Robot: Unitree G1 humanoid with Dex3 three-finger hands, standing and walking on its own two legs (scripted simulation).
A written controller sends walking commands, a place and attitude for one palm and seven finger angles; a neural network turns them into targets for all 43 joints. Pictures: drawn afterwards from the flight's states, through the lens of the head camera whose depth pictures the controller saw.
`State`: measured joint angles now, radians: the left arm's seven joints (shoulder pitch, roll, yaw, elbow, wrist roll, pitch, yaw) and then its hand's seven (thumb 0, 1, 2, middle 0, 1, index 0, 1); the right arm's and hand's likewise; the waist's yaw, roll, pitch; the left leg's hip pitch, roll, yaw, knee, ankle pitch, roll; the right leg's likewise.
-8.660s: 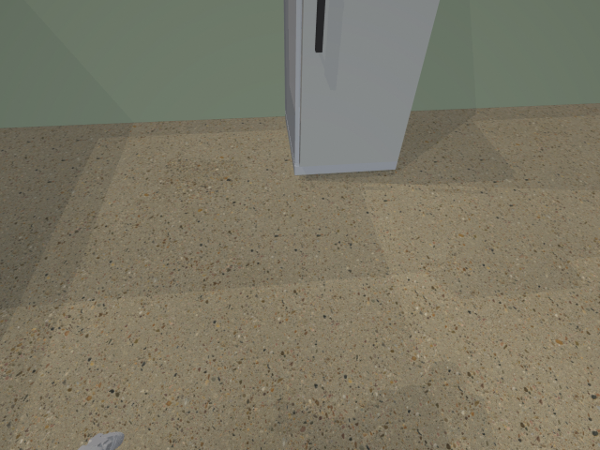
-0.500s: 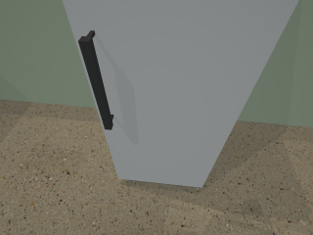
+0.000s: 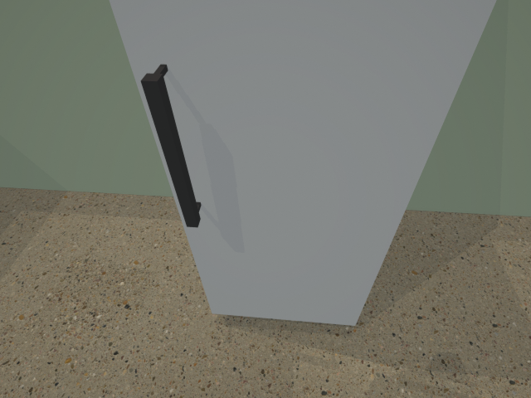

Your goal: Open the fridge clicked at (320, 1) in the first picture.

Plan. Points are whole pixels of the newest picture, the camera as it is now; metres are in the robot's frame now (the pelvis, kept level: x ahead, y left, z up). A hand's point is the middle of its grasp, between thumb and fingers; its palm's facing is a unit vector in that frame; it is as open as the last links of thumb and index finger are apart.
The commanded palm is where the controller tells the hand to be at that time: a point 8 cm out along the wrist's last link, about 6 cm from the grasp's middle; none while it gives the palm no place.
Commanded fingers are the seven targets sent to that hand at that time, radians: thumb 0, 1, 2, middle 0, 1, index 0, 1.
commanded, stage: look again from close up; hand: left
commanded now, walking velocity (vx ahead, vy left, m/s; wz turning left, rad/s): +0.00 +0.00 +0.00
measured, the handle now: (180, 157) +0.51 +0.20 +0.09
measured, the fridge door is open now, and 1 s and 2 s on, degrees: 0 0 0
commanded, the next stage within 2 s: raise the hand to about handle height in 0.42 s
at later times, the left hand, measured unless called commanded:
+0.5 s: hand out of the picture -0.01 +0.15 -0.17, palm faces +0.04 -0.98 -0.19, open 7.3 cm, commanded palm none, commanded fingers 0.00 0.90 0.90 -0.20 -0.30 -0.20 -0.30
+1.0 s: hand out of the picture +0.12 +0.19 -0.06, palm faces +0.06 -1.00 +0.04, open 8.8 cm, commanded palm +0.12 +0.24 -0.03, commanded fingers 0.00 0.32 0.65 -0.24 -0.68 -0.24 -0.68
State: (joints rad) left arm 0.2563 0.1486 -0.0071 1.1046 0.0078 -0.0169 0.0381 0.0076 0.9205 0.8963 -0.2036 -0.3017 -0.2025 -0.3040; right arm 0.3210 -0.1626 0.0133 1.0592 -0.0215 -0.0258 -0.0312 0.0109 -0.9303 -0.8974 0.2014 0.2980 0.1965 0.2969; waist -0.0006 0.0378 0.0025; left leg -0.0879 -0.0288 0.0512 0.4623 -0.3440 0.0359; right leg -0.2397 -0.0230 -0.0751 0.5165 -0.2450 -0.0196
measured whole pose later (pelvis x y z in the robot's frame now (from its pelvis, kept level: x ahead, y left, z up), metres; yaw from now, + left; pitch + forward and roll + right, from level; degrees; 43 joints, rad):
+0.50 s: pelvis +0.00 -0.01 +0.00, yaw +0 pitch -2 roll +1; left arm 0.28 0.13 0.00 1.13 0.01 -0.01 0.03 0.01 0.92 0.90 -0.20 -0.30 -0.20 -0.30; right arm 0.33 -0.14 0.02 1.13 -0.02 -0.03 -0.03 0.00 -0.91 -0.90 0.20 0.30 0.20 0.30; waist 0.01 0.01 0.05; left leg -0.08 -0.02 0.05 0.42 -0.31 0.02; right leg -0.23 -0.01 -0.08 0.48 -0.22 -0.04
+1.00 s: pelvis -0.05 -0.03 -0.07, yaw +1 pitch +10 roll +0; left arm 0.44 0.23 0.22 0.19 -0.30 -0.46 -0.39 0.01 0.55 0.74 -0.24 -0.54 -0.24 -0.54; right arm 0.16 -0.33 -0.07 0.44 0.02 -0.26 0.02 0.01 -0.91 -0.90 0.20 0.30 0.20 0.30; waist 0.03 -0.08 -0.10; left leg -0.69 0.01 0.02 1.08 -0.55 0.00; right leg -0.81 -0.02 -0.11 1.04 -0.40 -0.07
